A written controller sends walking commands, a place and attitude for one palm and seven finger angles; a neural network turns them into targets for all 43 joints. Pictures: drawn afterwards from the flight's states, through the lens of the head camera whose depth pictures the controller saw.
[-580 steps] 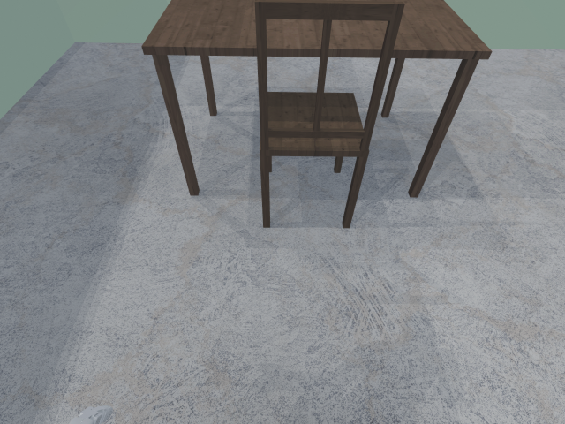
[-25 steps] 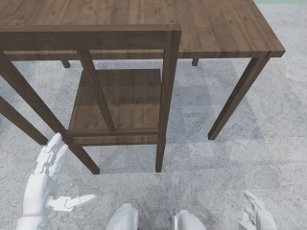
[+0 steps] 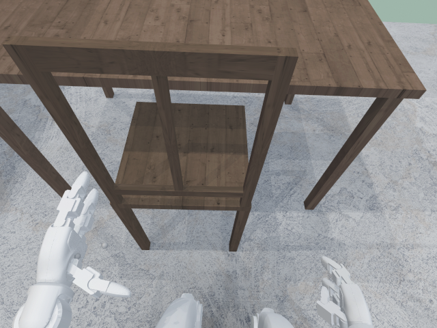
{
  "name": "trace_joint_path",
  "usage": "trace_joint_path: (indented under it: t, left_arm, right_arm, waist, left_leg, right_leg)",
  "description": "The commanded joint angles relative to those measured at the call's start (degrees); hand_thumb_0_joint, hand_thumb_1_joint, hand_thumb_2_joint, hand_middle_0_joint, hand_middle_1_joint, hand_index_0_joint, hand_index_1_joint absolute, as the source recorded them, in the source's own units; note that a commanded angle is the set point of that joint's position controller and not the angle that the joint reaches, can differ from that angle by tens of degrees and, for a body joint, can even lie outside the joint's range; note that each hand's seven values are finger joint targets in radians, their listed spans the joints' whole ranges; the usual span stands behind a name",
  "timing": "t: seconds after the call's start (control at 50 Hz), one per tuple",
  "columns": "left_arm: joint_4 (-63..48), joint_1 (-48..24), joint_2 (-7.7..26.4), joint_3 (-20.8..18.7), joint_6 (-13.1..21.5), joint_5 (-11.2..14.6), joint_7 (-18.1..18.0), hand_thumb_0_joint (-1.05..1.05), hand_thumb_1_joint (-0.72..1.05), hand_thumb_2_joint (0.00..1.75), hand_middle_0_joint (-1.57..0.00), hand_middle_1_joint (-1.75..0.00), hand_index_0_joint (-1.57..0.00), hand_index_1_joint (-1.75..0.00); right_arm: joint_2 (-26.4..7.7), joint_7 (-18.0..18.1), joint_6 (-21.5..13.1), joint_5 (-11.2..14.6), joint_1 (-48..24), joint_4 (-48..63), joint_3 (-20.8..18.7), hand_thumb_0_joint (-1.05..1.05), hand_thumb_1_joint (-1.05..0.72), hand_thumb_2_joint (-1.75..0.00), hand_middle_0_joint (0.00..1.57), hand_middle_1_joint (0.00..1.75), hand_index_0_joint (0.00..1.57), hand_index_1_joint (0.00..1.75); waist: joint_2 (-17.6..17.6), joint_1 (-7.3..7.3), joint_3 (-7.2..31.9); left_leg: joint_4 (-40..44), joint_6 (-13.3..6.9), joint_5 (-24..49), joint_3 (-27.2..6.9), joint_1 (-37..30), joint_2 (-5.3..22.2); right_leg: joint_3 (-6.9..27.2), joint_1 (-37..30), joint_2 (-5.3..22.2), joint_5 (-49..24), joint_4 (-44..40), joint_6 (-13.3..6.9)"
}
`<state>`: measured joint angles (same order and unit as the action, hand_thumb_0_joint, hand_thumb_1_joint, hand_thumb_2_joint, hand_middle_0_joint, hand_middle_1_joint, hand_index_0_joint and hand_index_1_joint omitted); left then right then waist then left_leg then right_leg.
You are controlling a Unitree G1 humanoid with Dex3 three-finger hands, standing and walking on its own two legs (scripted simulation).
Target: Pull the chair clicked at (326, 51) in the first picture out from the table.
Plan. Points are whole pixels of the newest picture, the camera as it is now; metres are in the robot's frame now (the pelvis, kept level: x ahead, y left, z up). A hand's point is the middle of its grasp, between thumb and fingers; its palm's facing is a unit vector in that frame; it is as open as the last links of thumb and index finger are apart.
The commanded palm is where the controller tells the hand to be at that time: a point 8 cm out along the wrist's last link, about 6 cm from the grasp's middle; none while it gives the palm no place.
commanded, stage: raise the hand toward the chair's back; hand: left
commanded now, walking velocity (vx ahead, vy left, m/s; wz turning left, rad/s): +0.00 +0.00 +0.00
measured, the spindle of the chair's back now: (171, 146) +0.45 +0.14 +0.03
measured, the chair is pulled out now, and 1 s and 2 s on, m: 0.00 0.00 0.00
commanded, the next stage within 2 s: aim the fingers beside a spindle in 0.56 s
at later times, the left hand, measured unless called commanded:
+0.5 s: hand (108, 236) +0.25 +0.20 +0.04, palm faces +0.07 -1.00 -0.06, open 16.9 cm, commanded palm +0.23 +0.26 +0.05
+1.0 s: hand (129, 231) +0.27 +0.18 +0.03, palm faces +0.06 -1.00 -0.04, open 16.9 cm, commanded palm +0.24 +0.23 +0.04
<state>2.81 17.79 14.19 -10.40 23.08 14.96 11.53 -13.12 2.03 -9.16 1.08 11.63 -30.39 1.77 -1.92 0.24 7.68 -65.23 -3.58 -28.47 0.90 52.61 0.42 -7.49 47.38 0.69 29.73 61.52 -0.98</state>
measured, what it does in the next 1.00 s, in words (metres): stands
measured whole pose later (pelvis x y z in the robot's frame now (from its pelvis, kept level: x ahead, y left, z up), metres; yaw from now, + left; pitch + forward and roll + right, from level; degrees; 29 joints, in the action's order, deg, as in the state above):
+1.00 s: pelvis +0.00 -0.02 +0.00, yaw +0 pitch +17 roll -3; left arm 8.0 12.8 13.6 -10.4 24.6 14.9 10.8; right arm -14.5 1.6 -8.6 1.0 11.8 -32.1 0.3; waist -1.6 -1.2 8.0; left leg -65.9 -2.0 -29.0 0.7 54.0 1.3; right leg -7.5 49.5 -0.2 30.8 63.2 -2.6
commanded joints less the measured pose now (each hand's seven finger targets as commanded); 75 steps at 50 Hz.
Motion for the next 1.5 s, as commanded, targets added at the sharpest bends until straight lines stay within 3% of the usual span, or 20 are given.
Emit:
trace_joint_path:
  t: [0.0,0.2,0.24,0.28,0.46,0.5,0.78,0.84,0.88,0.96,1.0,1.06,1.14,1.18,1.2,1.24,1.28,1.3,1.44,1.48]
  left_arm:
    - [-11.8,-4.22,7.72,-4.94,3.55,1.08,0.41,0.0,-0.5,0.3,-0.06,-0.08,-0.06,-0.08]
    - [-9.94,-2.67,7.25,-5.24,3.87,1.49,-0.13,0.0,-0.5,0.3,-0.06,-0.08,-0.06,-0.08]
    - [-10.8,-3.6,7.65,-5.29,4.43,1.28,-0.46,0.0,-0.5,0.3,-0.06,-0.08,-0.06,-0.08]
    - [-9.87,-3.34,8.08,-5.84,4.58,1.22,-0.86,0.0,-0.5,0.3,-0.06,-0.08,-0.06,-0.08]
    - [-10.98,-4.04,7.63,-4.94,5.41,1.08,-0.68,0.0,-0.5,0.3,-0.06,-0.08,-0.06,-0.08]
    - [-10.13,-3.46,7.69,-5.53,5.03,1.27,-0.58,0.0,-0.5,0.3,-0.06,-0.08,-0.06,-0.08]
    - [-7.77,-8.71,6.78,-3.4,5.53,0.91,0.16,0.0,-0.5,0.3,-0.06,-0.08,-0.06,-0.08]
    - [-7.76,-10.77,7.3,-4.18,6.03,0.87,-0.15,0.0,-0.5,0.3,-0.06,-0.08,-0.06,-0.08]
    - [-6.82,-7.45,8.21,-5.65,5.97,0.93,-0.63,0.0,-0.5,0.3,-0.06,-0.08,-0.06,-0.08]
    - [-6.49,-8.43,6.61,-3.99,5.97,0.81,-0.83,0.0,-0.5,0.3,-0.06,-0.08,-0.06,-0.08]
    - [-5.08,-8.93,6.11,-3.69,5.95,0.65,-1.04,0.0,-0.5,0.3,-0.06,-0.08,-0.06,-0.08]
    - [-5.04,-10.54,5.68,-3.01,6.47,0.29,-1.21,0.0,-0.5,0.3,-0.06,-0.08,-0.06,-0.08]
    - [-5.86,-9.67,5.41,-2.73,7.2,0.3,-1.82,0.0,-0.5,0.3,-0.06,-0.08,-0.06,-0.08]
    - [-4.74,-10.61,5.57,-2.44,7.28,-0.07,-2.12,0.0,-0.5,0.3,-0.06,-0.08,-0.06,-0.08]
    - [-5.22,-10.28,6.2,-3.44,7.64,-0.19,-2.44,0.0,-0.5,0.3,-0.06,-0.08,-0.06,-0.08]
    - [-5.06,-10.63,3.67,-0.79,7.76,-0.55,-2.79,0.0,-0.5,0.3,-0.06,-0.08,-0.06,-0.08]
    - [-5.46,-11.29,4.71,-1.16,7.95,-1.05,-3.38,0.0,-0.5,0.3,-0.06,-0.08,-0.06,-0.08]
    - [-5.21,-11.75,3.71,-0.3,7.91,-1.18,-3.64,0.0,-0.5,0.3,-0.06,-0.08,-0.06,-0.08]
    - [-4.37,-17.15,1.48,2.93,7.98,-2.92,-5.69,0.0,-0.5,0.3,-0.06,-0.08,-0.06,-0.08]
    - [-3.23,-17.45,2.16,2.67,7.67,-3.6,-6.47,0.0,-0.5,0.3,-0.06,-0.08,-0.06,-0.08]
  right_arm:
    - [-9.37,1.25,-3.16,0.41,-0.44,7.47,-4.24,0.0,-0.9,-0.9,0.2,0.3,0.2,0.3]
    - [-9.67,0.76,-3.29,0.34,0.13,6.91,-4.79,0.0,-0.9,-0.9,0.2,0.3,0.2,0.3]
    - [-9.66,0.61,-3.28,0.27,0.2,6.86,-4.77,0.0,-0.9,-0.9,0.2,0.3,0.2,0.3]
    - [-9.74,0.65,-3.1,0.23,0.07,6.78,-4.79,0.0,-0.9,-0.9,0.2,0.3,0.2,0.3]
    - [-9.52,0.65,-2.99,0.27,-0.08,6.78,-4.74,0.0,-0.9,-0.9,0.2,0.3,0.2,0.3]
    - [-9.41,0.68,-2.78,0.22,0.13,6.75,-4.69,0.0,-0.9,-0.9,0.2,0.3,0.2,0.3]
    - [-9.39,0.85,-3.1,0.12,-0.43,6.2,-4.35,0.0,-0.9,-0.9,0.2,0.3,0.2,0.3]
    - [-9.24,0.78,-3.05,0.13,-0.49,6.03,-4.41,0.0,-0.9,-0.9,0.2,0.3,0.2,0.3]
    - [-9.18,0.63,-2.88,0.04,-0.56,6.1,-4.59,0.0,-0.9,-0.9,0.2,0.3,0.2,0.3]
    - [-8.91,0.21,-2.41,0.1,-0.74,6.16,-4.51,0.0,-0.9,-0.9,0.2,0.3,0.2,0.3]
    - [-9.05,0.15,-2.15,0.04,-0.68,6.0,-4.6,0.0,-0.9,-0.9,0.2,0.3,0.2,0.3]
    - [-9.12,0.02,-2.05,-0.01,-0.71,5.91,-4.65,0.0,-0.9,-0.9,0.2,0.3,0.2,0.3]
    - [-8.98,-0.27,-1.94,-0.12,-0.63,5.98,-4.81,0.0,-0.9,-0.9,0.2,0.3,0.2,0.3]
    - [-9.14,-0.3,-1.72,-0.22,-0.66,5.69,-4.81,0.0,-0.9,-0.9,0.2,0.3,0.2,0.3]
    - [-9.11,-0.33,-1.64,-0.26,-0.59,5.68,-4.94,0.0,-0.9,-0.9,0.2,0.3,0.2,0.3]
    - [-8.8,-0.55,-1.47,-0.3,-0.82,5.88,-4.81,0.0,-0.9,-0.9,0.2,0.3,0.2,0.3]
    - [-9.09,-0.62,-1.3,-0.46,-0.78,5.77,-4.86,0.0,-0.9,-0.9,0.2,0.3,0.2,0.3]
    - [-8.98,-0.7,-1.14,-0.41,-0.81,5.91,-4.9,0.0,-0.9,-0.9,0.2,0.3,0.2,0.3]
    - [-8.89,-0.93,-0.05,-0.62,-0.93,6.01,-4.84,0.0,-0.9,-0.9,0.2,0.3,0.2,0.3]
    - [-9.11,-0.96,0.47,-0.71,-0.87,6.09,-4.75,0.0,-0.9,-0.9,0.2,0.3,0.2,0.3]
  waist:
    - [-3.33,-1.06,13.83]
    - [-1.93,-1.03,13.76]
    - [-3.7,-1.0,13.89]
    - [-1.57,-1.1,12.95]
    - [-3.33,-1.35,14.07]
    - [-1.63,-1.33,14.7]
    - [-0.76,-2.47,13.1]
    - [-1.29,-2.07,15.11]
    - [-0.61,-1.05,16.27]
    - [-1.45,-1.53,15.89]
    - [1.17,-2.04,15.74]
    - [-0.89,-1.94,15.58]
    - [-0.62,-1.63,17.9]
    - [0.79,-2.18,16.49]
    - [0.57,-1.53,17.49]
    - [-0.12,-2.05,17.06]
    - [-1.07,-1.94,16.93]
    - [0.21,-2.14,17.34]
    - [-0.34,-2.48,18.61]
    - [-0.04,-2.44,18.64]
  left_leg:
    - [13.16,3.45,15.11,-6.88,-16.38,1.27]
    - [13.22,3.64,17.79,-6.29,-16.09,1.4]
    - [13.29,3.89,17.96,-6.49,-16.67,1.5]
    - [13.32,3.5,15.99,-6.2,-15.13,1.39]
    - [12.6,3.31,16.86,-5.76,-15.91,1.29]
    - [12.06,2.88,17.06,-5.23,-15.01,1.06]
    - [9.4,1.97,13.26,-4.15,-10.5,0.42]
    - [8.95,1.96,13.29,-3.83,-10.29,0.24]
    - [8.64,1.85,15.0,-3.46,-9.92,0.24]
    - [8.15,1.9,15.41,-3.01,-9.48,0.18]
    - [7.48,1.68,14.97,-2.94,-8.08,0.24]
    - [7.41,1.89,14.65,-3.1,-8.13,0.26]
    - [6.63,1.81,15.74,-2.93,-8.02,0.25]
    - [6.31,1.74,14.94,-3.2,-6.9,0.39]
    - [6.29,1.82,15.26,-3.2,-7.04,0.4]
    - [6.16,1.85,14.81,-3.19,-7.29,0.3]
    - [6.03,1.94,14.8,-3.51,-7.38,0.5]
    - [5.89,1.87,14.65,-3.52,-7.38,0.44]
    - [5.19,1.99,12.68,-4.17,-7.39,0.47]
    - [5.1,1.98,12.63,-4.36,-6.95,0.58]
  right_leg:
    - [2.48,-3.38,-1.44,-9.65,-8.1,-0.9]
    - [2.4,-4.71,-1.38,-11.37,-8.43,-0.77]
    - [2.35,-3.91,-1.3,-11.01,-8.11,-0.8]
    - [2.51,-4.33,-1.47,-10.24,-8.49,-0.8]
    - [2.94,-4.44,-1.32,-11.57,-8.29,-0.8]
    - [3.22,-5.67,-1.33,-12.76,-8.39,-0.66]
    - [4.83,-4.88,-1.04,-12.05,-8.22,-0.53]
    - [5.33,-5.81,-0.84,-12.44,-7.87,-0.52]
    - [5.78,-7.48,-0.94,-14.38,-7.75,-0.55]
    - [6.03,-7.18,-0.75,-15.67,-7.41,-0.39]
    - [6.36,-7.27,-0.77,-15.92,-7.19,-0.13]
    - [6.0,-5.98,-0.73,-15.13,-6.44,-0.42]
    - [6.39,-6.64,-0.64,-16.73,-5.79,-0.3]
    - [6.32,-5.52,-0.82,-15.64,-5.59,-0.36]
    - [6.28,-5.86,-0.77,-15.94,-5.11,-0.44]
    - [5.96,-4.5,-0.72,-15.31,-4.91,-0.39]
    - [5.68,-3.29,-0.83,-14.52,-4.34,-0.65]
    - [5.67,-3.28,-0.84,-14.6,-4.17,-0.54]
    - [5.42,-0.37,-0.88,-11.7,-3.07,-0.7]
    - [5.27,0.18,-1.04,-11.37,-2.73,-0.8]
